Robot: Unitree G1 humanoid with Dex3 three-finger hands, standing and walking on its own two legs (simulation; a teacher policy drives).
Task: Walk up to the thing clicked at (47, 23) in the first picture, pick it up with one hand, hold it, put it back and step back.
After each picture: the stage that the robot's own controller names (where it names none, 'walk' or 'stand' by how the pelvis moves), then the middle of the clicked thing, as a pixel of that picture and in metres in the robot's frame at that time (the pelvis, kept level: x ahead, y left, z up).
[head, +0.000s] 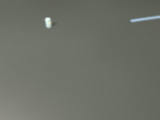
stand; (48, 22) +1.93 +0.54 -0.72
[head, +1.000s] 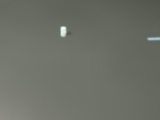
walk; (63, 31) +1.84 +0.26 -0.70
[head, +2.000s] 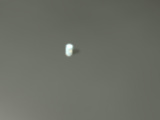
walk; (69, 50) +1.26 +0.12 -0.71
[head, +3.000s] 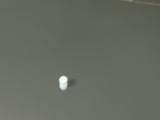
walk; (63, 83) +0.82 +0.17 -0.71
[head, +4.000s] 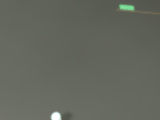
walk; (56, 119) +0.51 +0.20 -0.71
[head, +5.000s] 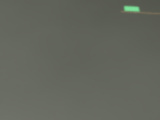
stand; out of the picture +0.43 +0.20 -0.71
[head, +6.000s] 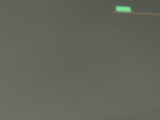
stand; out of the picture +0.41 +0.21 -0.72
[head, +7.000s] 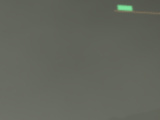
stand; out of the picture +0.40 +0.22 -0.73
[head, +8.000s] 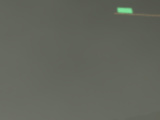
stand; out of the picture +0.40 +0.22 -0.73
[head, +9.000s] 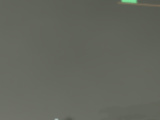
go down; out of the picture +0.41 +0.21 -0.72
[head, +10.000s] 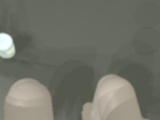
go down; (5, 46) +0.49 +0.26 -0.28
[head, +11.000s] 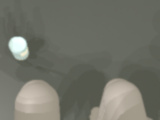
approach; (19, 49) +0.48 +0.25 -0.29
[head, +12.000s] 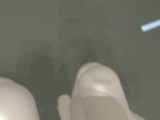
close in; out of the picture +0.46 +0.29 -0.22
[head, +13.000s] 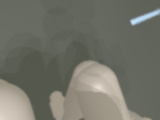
close; out of the picture +0.45 +0.30 -0.23
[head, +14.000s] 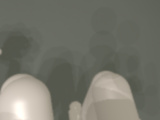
lift; out of the picture +0.40 +0.27 -0.18
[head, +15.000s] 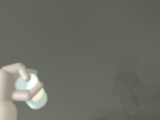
lift; (32, 91) +0.32 +0.19 -0.01
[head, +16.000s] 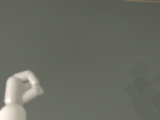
hold; out of the picture +0.28 +0.17 -0.65
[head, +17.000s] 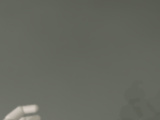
hold; out of the picture +0.13 -0.04 -0.67
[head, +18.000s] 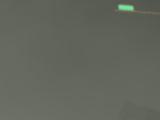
hold; out of the picture +0.08 +0.02 -0.68
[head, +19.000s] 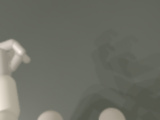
crouch; out of the picture +0.13 +0.04 -0.54
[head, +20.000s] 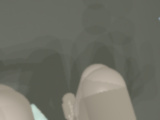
lower; out of the picture +0.19 +0.03 -0.26
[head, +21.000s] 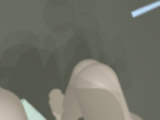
lower; (28, 117) +0.21 +0.02 -0.25
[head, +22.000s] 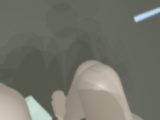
lower; (34, 113) +0.22 +0.00 -0.25
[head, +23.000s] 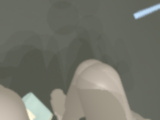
lower; (35, 110) +0.23 +0.00 -0.25
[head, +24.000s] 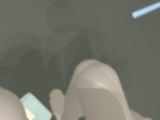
loosen; (34, 110) +0.23 +0.00 -0.26
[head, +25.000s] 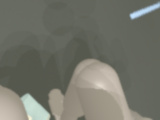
withdraw; (32, 111) +0.23 +0.00 -0.26
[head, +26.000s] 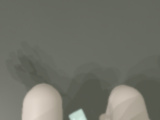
walk; out of the picture +0.21 -0.02 -0.34
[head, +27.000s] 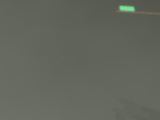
stand; out of the picture +0.10 -0.02 -0.68
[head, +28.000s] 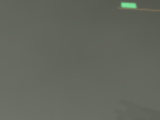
stand; out of the picture +0.11 +0.00 -0.69
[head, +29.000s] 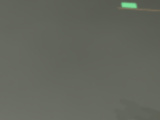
stand; out of the picture +0.11 +0.00 -0.69
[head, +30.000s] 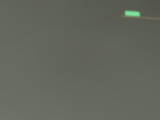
stand; out of the picture +0.13 +0.00 -0.75
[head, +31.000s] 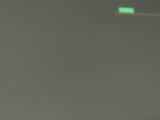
stand; out of the picture +0.10 +0.02 -0.75
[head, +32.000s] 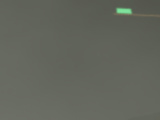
walk; out of the picture +0.09 +0.03 -0.75
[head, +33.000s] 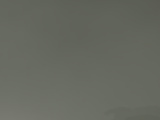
walk; out of the picture +0.27 +0.03 -0.73
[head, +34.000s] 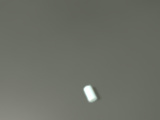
walk; (90, 93) +0.60 +0.01 -0.72
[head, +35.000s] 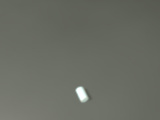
stand; (82, 94) +0.73 +0.03 -0.73
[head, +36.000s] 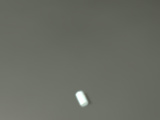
stand; (81, 98) +0.73 +0.03 -0.75
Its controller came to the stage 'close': yes
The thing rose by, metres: 0.69
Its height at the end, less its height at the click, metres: -0.02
